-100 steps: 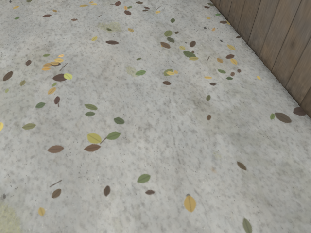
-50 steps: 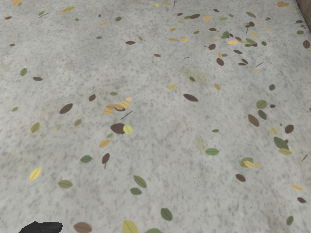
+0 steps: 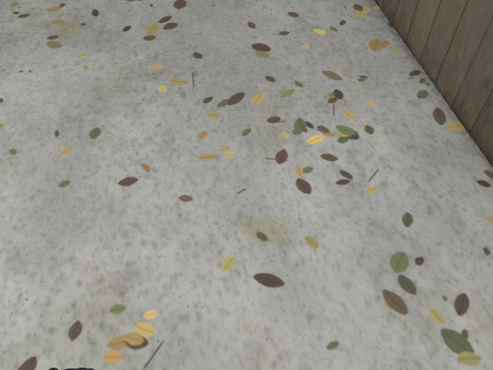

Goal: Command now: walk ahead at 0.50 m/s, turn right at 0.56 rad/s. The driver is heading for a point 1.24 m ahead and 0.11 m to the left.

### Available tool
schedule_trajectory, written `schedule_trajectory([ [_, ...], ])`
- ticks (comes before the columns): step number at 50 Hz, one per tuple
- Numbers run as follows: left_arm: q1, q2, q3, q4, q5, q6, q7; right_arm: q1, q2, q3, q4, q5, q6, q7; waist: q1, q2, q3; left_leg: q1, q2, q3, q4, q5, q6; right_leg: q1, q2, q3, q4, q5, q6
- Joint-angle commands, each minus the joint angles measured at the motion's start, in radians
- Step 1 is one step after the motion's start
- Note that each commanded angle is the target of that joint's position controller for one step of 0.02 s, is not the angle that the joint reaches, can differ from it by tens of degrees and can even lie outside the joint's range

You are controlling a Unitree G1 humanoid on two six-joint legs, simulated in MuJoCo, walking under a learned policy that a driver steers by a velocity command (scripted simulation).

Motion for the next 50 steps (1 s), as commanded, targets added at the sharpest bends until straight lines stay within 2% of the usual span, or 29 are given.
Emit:
schedule_trajectory([
  [1,-0.092,0.037,0.002,-0.103,-0.002,-0.01,-0.017,-0.057,-0.179,-0.043,-0.058,0.017,-0.007,-0.004,0.027,0.097,0.046,-0.019,0.286,-0.074,-0.068,0.367,0.145,0.03,0.006,-0.03,-0.081,0.0,-0.035],
  [4,-0.048,0.083,0.026,-0.117,0.006,-0.001,-0.021,-0.051,-0.222,-0.056,-0.049,0.028,0.013,-0.009,0.079,0.127,-0.015,0.042,0.287,-0.013,0.118,0.767,0.111,0.171,0.086,-0.108,-0.113,-0.145,-0.095],
  [5,0.075,0.119,0.049,-0.089,0.005,0.002,-0.017,-0.059,-0.224,-0.055,-0.05,0.032,0.022,-0.012,0.154,0.118,-0.083,0.009,0.262,0.022,0.294,0.882,0.089,0.344,0.134,-0.136,-0.157,-0.129,-0.126],
  [6,0.249,0.182,0.085,-0.04,0.0,0.011,-0.002,-0.04,-0.194,-0.041,-0.055,0.023,0.022,-0.017,0.232,0.082,-0.175,-0.142,0.221,0.042,0.537,0.802,0.052,0.624,0.153,-0.099,-0.179,-0.096,-0.164],
  [7,0.3,0.293,0.103,-0.031,-0.005,0.012,0.018,0.062,-0.065,0.006,-0.094,-0.028,0.009,-0.005,0.17,-0.192,-0.272,-0.578,0.106,0.03,0.921,0.006,-0.008,1.013,-0.13,0.363,-0.197,-0.115,-0.306],
  [8,0.319,0.26,0.082,-0.06,-0.006,-0.003,0.014,0.06,-0.069,0.022,-0.092,-0.012,-0.023,0.009,0.186,-0.178,-0.465,-0.733,-0.004,-0.192,1.113,-0.336,-0.017,1.11,-0.283,0.794,-0.396,-0.318,-0.423],
  [9,0.301,0.187,0.059,-0.043,0.008,-0.015,0.006,-0.058,-0.161,-0.006,-0.102,0.042,-0.036,0.018,0.227,-0.056,-0.342,-0.822,0.053,-0.244,1.149,-0.256,0.003,1.024,-0.261,0.659,-0.438,-0.323,-0.351],
  [10,0.247,0.166,0.05,-0.037,0.011,-0.024,0.007,-0.109,-0.152,0.001,-0.12,0.051,-0.041,0.016,0.201,-0.042,-0.215,-0.832,0.096,-0.225,1.093,-0.173,0.019,0.874,-0.229,0.512,-0.438,-0.254,-0.31],
  [11,0.176,0.129,0.037,-0.035,0.013,-0.029,0.008,-0.118,-0.141,0.002,-0.106,0.031,-0.037,0.007,0.158,0.007,-0.141,-0.783,0.141,-0.221,1.022,-0.1,0.019,0.726,-0.189,0.392,-0.445,-0.155,-0.276],
  [12,0.127,0.096,0.025,-0.038,0.025,-0.036,0.009,-0.093,-0.141,-0.002,-0.091,0.02,-0.024,0.005,0.118,-0.018,-0.105,-0.707,0.169,-0.234,0.967,-0.045,0.016,0.615,-0.154,0.306,-0.471,-0.065,-0.258],
  [13,0.104,0.086,0.022,-0.036,0.032,-0.044,0.009,-0.058,-0.132,-0.002,-0.075,0.02,-0.008,0.007,0.092,-0.041,-0.097,-0.643,0.18,-0.24,0.95,-0.005,0.011,0.545,-0.136,0.257,-0.507,-0.039,-0.251],
  [15,0.094,0.089,0.024,-0.014,0.033,-0.065,0.009,-0.027,-0.1,0.002,-0.053,0.02,0.018,0.005,0.071,-0.024,-0.079,-0.617,0.175,-0.237,0.915,0.049,-0.006,0.489,-0.128,0.169,-0.561,0.034,-0.256],
  [17,0.108,0.096,0.028,0.015,0.039,-0.078,0.015,-0.073,-0.083,0.005,-0.062,0.019,0.03,-0.001,0.081,-0.002,-0.033,-0.674,0.166,-0.261,0.839,0.136,-0.021,0.486,-0.121,0.09,-0.594,0.082,-0.244],
  [23,0.136,0.107,0.028,0.065,0.036,-0.08,0.036,-0.206,-0.042,0.016,-0.093,0.017,0.014,0.023,0.136,0.004,0.027,-0.683,0.11,-0.229,0.499,0.432,-0.01,0.563,-0.099,-0.087,-0.639,0.101,-0.175],
  [28,0.207,0.127,0.04,0.122,0.02,-0.047,0.045,-0.317,-0.026,0.028,-0.16,0.015,0.012,0.057,0.179,0.022,0.071,-0.772,0.09,-0.181,0.371,0.336,0.034,0.771,-0.166,-0.133,-0.576,0.228,-0.166],
  [30,0.195,0.147,0.046,0.126,0.014,-0.028,0.053,-0.315,-0.038,0.023,-0.185,0.015,0.013,0.071,0.156,0.001,0.05,-0.738,0.058,-0.135,0.353,0.231,0.065,0.823,-0.178,-0.157,-0.492,0.448,-0.148],
  [32,0.175,0.177,0.054,0.118,0.012,-0.013,0.067,-0.235,-0.078,0.002,-0.186,0.013,0.022,0.072,0.099,-0.046,-0.032,-0.587,-0.012,-0.07,0.371,0.123,0.106,0.836,-0.172,-0.186,-0.325,0.794,-0.121],
  [33,0.163,0.183,0.054,0.114,0.012,-0.005,0.074,-0.12,-0.119,-0.02,-0.165,0.014,0.025,0.067,0.032,-0.045,-0.1,-0.425,-0.051,-0.059,0.351,0.118,0.135,0.792,-0.151,-0.205,-0.157,0.856,-0.1],
  [34,0.152,0.172,0.046,0.105,0.011,-0.007,0.08,0.042,-0.178,-0.051,-0.132,0.017,0.029,0.051,-0.058,0.001,-0.185,-0.145,-0.043,-0.13,0.287,0.178,0.182,0.628,-0.11,-0.219,0.088,0.71,-0.062],
  [35,0.244,0.061,0.009,0.059,0.039,-0.032,0.066,0.119,-0.292,-0.081,-0.123,0.019,0.034,0.034,-0.009,0.23,-0.301,0.265,0.217,-0.598,0.284,0.101,0.348,0.182,0.041,-0.206,0.48,0.015,0.006],
  [36,0.223,0.045,-0.008,0.053,0.037,-0.073,0.047,0.116,-0.255,-0.063,-0.144,0.021,0.023,0.036,-0.007,0.226,-0.428,0.412,0.34,-1.012,0.118,0.019,0.448,-0.029,0.177,0.016,0.658,-0.558,0.014],
  [37,0.112,0.117,0.012,0.024,-0.006,-0.101,0.029,0.099,-0.191,-0.043,-0.144,0.011,0.018,0.035,-0.045,0.157,-0.332,0.359,0.313,-0.885,0.078,0.001,0.386,-0.127,0.106,0.097,0.678,-0.497,-0.01],
  [38,0.065,0.117,0.007,0.003,-0.016,-0.116,0.025,0.04,-0.165,-0.036,-0.15,0.013,0.015,0.033,-0.015,0.094,-0.211,0.21,0.276,-0.75,0.067,0.049,0.347,-0.133,0.061,0.079,0.597,-0.407,-0.026],
  [39,0.053,0.111,0.009,0.007,0.006,-0.12,0.031,-0.028,-0.141,-0.028,-0.162,0.015,0.016,0.032,0.032,0.028,-0.126,0.058,0.234,-0.652,0.052,0.143,0.319,-0.091,0.024,0.065,0.495,-0.355,-0.022],
  [40,0.066,0.121,0.018,0.012,0.024,-0.112,0.036,-0.075,-0.113,-0.018,-0.178,0.007,0.015,0.029,0.069,0.046,-0.089,-0.051,0.203,-0.587,0.029,0.239,0.308,-0.021,-0.002,0.063,0.428,-0.314,-0.01],
  [42,0.107,0.107,0.02,0.016,0.035,-0.087,0.037,-0.112,-0.113,-0.016,-0.197,0.002,0.016,0.022,0.108,0.083,-0.073,-0.169,0.167,-0.534,-0.008,0.335,0.314,0.053,-0.009,0.05,0.364,-0.28,0.025],
  [44,0.094,0.082,0.013,0.01,0.039,-0.07,0.043,-0.104,-0.137,-0.023,-0.192,0.005,0.014,0.01,0.112,0.087,-0.056,-0.251,0.14,-0.466,-0.019,0.405,0.31,0.072,-0.001,0.025,0.265,-0.224,0.061],
  [48,-0.064,0.038,-0.007,-0.027,0.034,-0.072,0.041,-0.054,-0.16,-0.03,-0.17,0.015,0.026,-0.01,0.049,0.12,-0.035,-0.314,0.068,-0.395,0.004,0.303,0.241,0.148,0.055,0.009,-0.061,0.047,0.087],
  [50,-0.123,0.046,-0.006,-0.042,0.022,-0.08,0.033,-0.016,-0.167,-0.033,-0.155,0.018,0.033,-0.013,0.021,0.131,-0.039,-0.3,0.079,-0.432,0.018,0.235,0.225,0.189,0.085,0.012,-0.152,0.117,0.087],
])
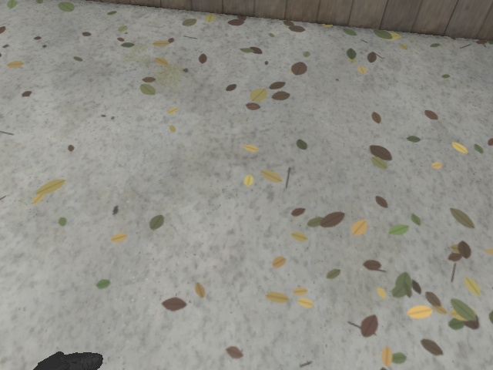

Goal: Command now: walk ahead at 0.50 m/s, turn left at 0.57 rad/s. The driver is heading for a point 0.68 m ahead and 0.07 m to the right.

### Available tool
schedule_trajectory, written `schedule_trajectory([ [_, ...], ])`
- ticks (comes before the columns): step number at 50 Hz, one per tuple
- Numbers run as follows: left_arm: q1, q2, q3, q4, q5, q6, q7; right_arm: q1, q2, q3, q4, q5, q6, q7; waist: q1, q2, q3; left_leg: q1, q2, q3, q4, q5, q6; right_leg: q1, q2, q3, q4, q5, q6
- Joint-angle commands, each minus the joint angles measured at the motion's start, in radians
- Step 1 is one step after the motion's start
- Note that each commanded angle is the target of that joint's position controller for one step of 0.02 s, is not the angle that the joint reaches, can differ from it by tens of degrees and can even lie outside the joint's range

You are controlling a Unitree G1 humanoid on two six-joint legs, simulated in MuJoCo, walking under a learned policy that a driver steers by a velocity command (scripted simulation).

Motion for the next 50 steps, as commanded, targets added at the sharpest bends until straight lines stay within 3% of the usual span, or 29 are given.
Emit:
schedule_trajectory([
  [1,-0.1,0.066,0.014,-0.083,-0.015,-0.02,-0.009,0.025,-0.179,-0.051,-0.046,0.008,-0.004,-0.013,-0.018,0.122,-0.044,-0.096,0.198,-0.162,-0.08,0.153,0.131,0.176,0.08,-0.053,-0.131,0.117,0.005],
  [3,-0.101,0.095,0.025,-0.086,-0.018,-0.029,-0.017,0.037,-0.168,-0.05,-0.04,0.011,0.002,-0.016,-0.009,0.132,-0.049,-0.028,0.225,-0.23,-0.021,0.108,0.117,0.188,0.081,-0.022,-0.184,0.076,-0.015],
  [5,-0.049,0.115,0.036,-0.072,-0.019,-0.038,-0.023,0.026,-0.158,-0.049,-0.037,0.003,0.005,-0.018,0.02,0.16,-0.054,0.022,0.259,-0.268,0.037,0.128,0.102,0.226,0.069,-0.028,-0.196,0.013,-0.051],
  [6,0.015,0.121,0.043,-0.053,-0.015,-0.043,-0.022,0.019,-0.142,-0.044,-0.036,0.001,0.006,-0.017,0.055,0.164,-0.068,0.024,0.245,-0.261,0.084,0.172,0.086,0.306,0.074,-0.05,-0.23,0.005,-0.077],
  [7,0.106,0.147,0.057,-0.034,-0.002,-0.049,-0.017,0.026,-0.103,-0.03,-0.038,-0.005,0.004,-0.013,0.097,0.145,-0.133,0.003,0.194,-0.221,0.212,0.229,0.056,0.46,0.045,-0.036,-0.239,-0.009,-0.116],
  [8,0.244,0.196,0.067,-0.021,0.011,-0.05,-0.011,0.051,-0.051,-0.008,-0.051,-0.022,0.002,-0.011,0.143,0.023,-0.271,-0.108,0.126,-0.139,0.489,0.061,0.019,0.7,-0.116,0.142,-0.23,-0.058,-0.177],
  [9,0.33,0.285,0.094,0.036,0.01,-0.036,-0.02,0.219,0.001,0.008,-0.059,0.015,-0.01,-0.007,0.073,-0.339,-0.349,-0.47,-0.011,-0.03,0.814,-0.354,-0.051,0.975,-0.313,0.637,-0.344,-0.293,-0.366],
  [10,0.319,0.183,0.073,0.025,-0.021,-0.035,-0.027,0.176,-0.109,-0.009,-0.034,0.024,-0.013,-0.012,0.115,-0.196,-0.272,-0.599,0.056,-0.078,0.922,-0.338,-0.057,0.939,-0.309,0.72,-0.411,-0.56,-0.352],
  [11,0.27,0.126,0.057,0.017,-0.021,-0.03,-0.023,0.036,-0.158,-0.023,-0.054,0.018,-0.013,-0.011,0.143,-0.098,-0.143,-0.627,0.09,-0.062,0.935,-0.243,-0.053,0.823,-0.263,0.554,-0.419,-0.531,-0.306],
  [12,0.22,0.114,0.047,0.01,-0.007,-0.024,-0.022,-0.037,-0.147,-0.02,-0.072,0.003,-0.014,-0.013,0.129,-0.029,-0.088,-0.598,0.123,-0.024,0.908,-0.178,-0.053,0.714,-0.217,0.433,-0.428,-0.407,-0.282],
  [13,0.194,0.095,0.04,0.016,-0.003,-0.02,-0.021,-0.077,-0.132,-0.02,-0.086,-0.011,-0.02,-0.01,0.115,-0.023,-0.039,-0.588,0.149,-0.015,0.85,-0.132,-0.054,0.635,-0.182,0.351,-0.445,-0.292,-0.286],
  [15,0.184,0.068,0.029,0.026,0.001,-0.023,-0.017,-0.057,-0.097,-0.016,-0.083,-0.006,-0.023,0.0,0.078,-0.076,-0.041,-0.509,0.187,0.013,0.764,-0.085,-0.057,0.568,-0.13,0.245,-0.478,-0.151,-0.276],
  [19,0.217,0.119,0.04,0.059,-0.018,-0.022,-0.011,-0.125,-0.045,0.005,-0.106,-0.015,-0.023,0.006,0.086,-0.055,-0.026,-0.524,0.209,0.064,0.565,-0.013,-0.086,0.547,-0.135,0.142,-0.531,0.011,-0.31],
  [22,0.241,0.142,0.043,0.08,-0.024,-0.011,-0.007,-0.214,-0.027,0.015,-0.12,-0.012,-0.031,0.015,0.114,-0.048,-0.016,-0.479,0.199,0.09,0.378,0.15,-0.094,0.539,-0.108,0.056,-0.544,0.053,-0.289],
  [25,0.305,0.146,0.041,0.113,-0.035,0.002,-0.006,-0.307,-0.029,0.015,-0.143,-0.005,-0.043,0.025,0.144,-0.042,0.005,-0.398,0.161,0.108,0.246,0.241,-0.103,0.523,-0.098,0.043,-0.523,0.071,-0.275],
  [28,0.334,0.161,0.046,0.131,-0.041,0.019,0.001,-0.349,-0.052,0.006,-0.161,0.0,-0.056,0.038,0.134,-0.051,0.014,-0.356,0.142,0.091,0.165,0.216,-0.087,0.572,-0.132,0.091,-0.473,0.066,-0.258],
  [30,0.32,0.178,0.053,0.134,-0.041,0.029,0.007,-0.295,-0.083,-0.008,-0.147,0.0,-0.064,0.038,0.084,-0.062,-0.01,-0.245,0.129,0.096,0.114,0.177,-0.064,0.583,-0.141,0.109,-0.407,0.118,-0.234],
  [31,0.31,0.172,0.05,0.132,-0.039,0.031,0.009,-0.202,-0.112,-0.025,-0.119,-0.005,-0.065,0.031,0.032,-0.053,-0.062,-0.097,0.116,0.111,0.081,0.17,-0.041,0.559,-0.105,0.084,-0.31,0.217,-0.211],
  [32,0.301,0.136,0.037,0.121,-0.029,0.027,0.008,-0.063,-0.16,-0.046,-0.089,-0.017,-0.066,0.02,-0.037,-0.032,-0.167,0.135,0.18,0.066,0.107,0.18,-0.002,0.462,-0.05,0.046,-0.12,0.189,-0.177],
  [33,0.333,0.048,0.008,0.089,0.004,0.018,0.007,0.097,-0.244,-0.066,-0.076,-0.032,-0.057,0.008,-0.074,0.147,-0.339,0.456,0.414,-0.173,0.157,0.197,0.072,0.222,0.051,-0.022,0.219,-0.163,-0.126],
  [34,0.435,0.008,-0.005,0.079,-0.032,0.004,0.007,0.121,-0.252,-0.066,-0.054,-0.031,-0.044,0.016,-0.032,0.381,-0.437,0.577,0.553,-0.554,0.001,-0.069,0.182,-0.028,0.123,-0.011,0.458,-0.577,-0.098],
  [35,0.362,0.118,0.026,0.09,-0.057,0.005,0.009,0.084,-0.161,-0.045,-0.054,-0.02,-0.043,0.017,-0.05,0.23,-0.295,0.464,0.508,-0.509,-0.054,-0.222,0.149,-0.111,0.064,0.032,0.558,-0.52,-0.096],
  [36,0.282,0.141,0.036,0.069,-0.059,0.009,0.01,0.02,-0.122,-0.03,-0.053,-0.012,-0.045,0.016,-0.039,0.18,-0.17,0.336,0.475,-0.363,-0.074,-0.186,0.118,-0.136,0.03,0.009,0.56,-0.425,-0.099],
  [37,0.256,0.126,0.037,0.069,-0.048,0.017,0.012,-0.042,-0.091,-0.019,-0.053,-0.017,-0.049,0.02,-0.005,0.129,-0.109,0.218,0.431,-0.26,-0.105,-0.085,0.104,-0.094,-0.003,-0.002,0.535,-0.351,-0.092],
  [38,0.253,0.108,0.04,0.066,-0.039,0.026,0.01,-0.086,-0.069,-0.015,-0.046,-0.024,-0.053,0.023,0.025,0.145,-0.069,0.133,0.4,-0.178,-0.137,-0.009,0.1,-0.057,-0.028,0.001,0.495,-0.3,-0.087],
  [40,0.27,0.066,0.037,0.069,-0.042,0.048,0.006,-0.128,-0.057,-0.018,-0.03,-0.03,-0.067,0.022,0.06,0.156,-0.041,0.036,0.369,-0.059,-0.192,0.096,0.096,0.014,-0.049,-0.005,0.468,-0.249,-0.077],
  [43,0.212,0.044,0.035,0.036,-0.031,0.063,0.006,-0.123,-0.085,-0.03,0.004,-0.033,-0.08,0.014,0.069,0.102,-0.002,0.007,0.377,0.049,-0.218,0.292,0.117,-0.019,-0.049,0.003,0.379,-0.169,-0.057],
  [47,0.111,-0.001,0.012,0.0,-0.011,0.047,-0.016,-0.117,-0.124,-0.037,0.039,-0.026,-0.062,0.0,0.05,0.086,0.0,-0.027,0.321,0.215,-0.179,0.566,0.099,0.112,-0.003,-0.073,0.058,0.027,-0.059],
  [50,0.049,0.022,0.014,-0.028,-0.01,0.044,-0.034,-0.072,-0.156,-0.042,0.077,-0.007,-0.047,-0.005,0.033,0.093,-0.03,0.049,0.348,0.21,-0.129,0.593,0.084,0.172,0.025,-0.083,-0.062,0.068,-0.08],
])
